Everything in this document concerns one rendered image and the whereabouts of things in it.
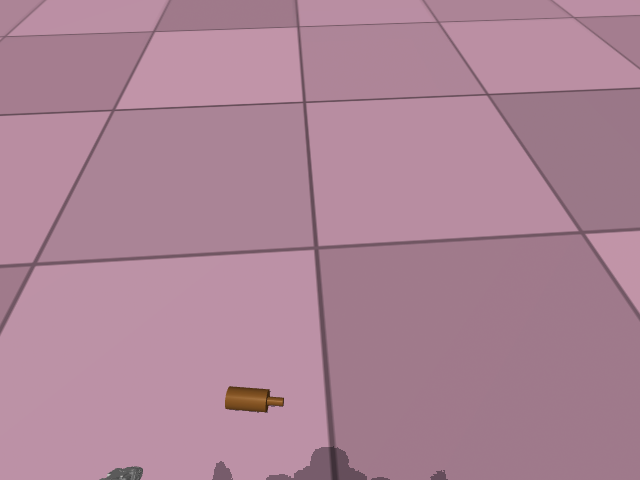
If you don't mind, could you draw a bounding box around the bottle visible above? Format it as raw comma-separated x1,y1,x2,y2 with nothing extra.
225,386,284,412

